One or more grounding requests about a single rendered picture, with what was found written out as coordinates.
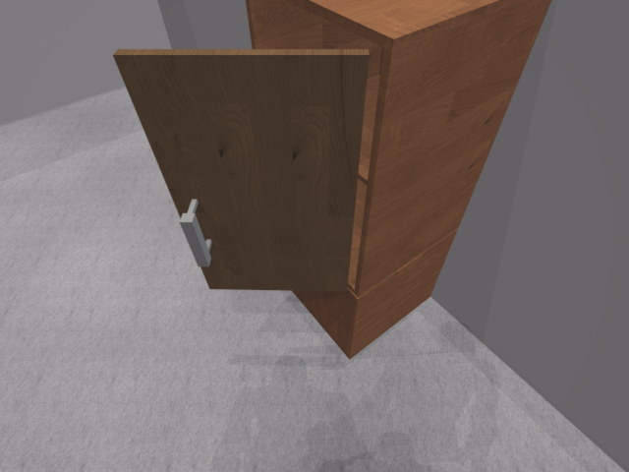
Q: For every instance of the handle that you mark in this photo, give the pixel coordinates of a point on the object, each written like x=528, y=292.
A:
x=190, y=225

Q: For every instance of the cupboard door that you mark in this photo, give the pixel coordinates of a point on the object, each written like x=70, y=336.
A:
x=268, y=141

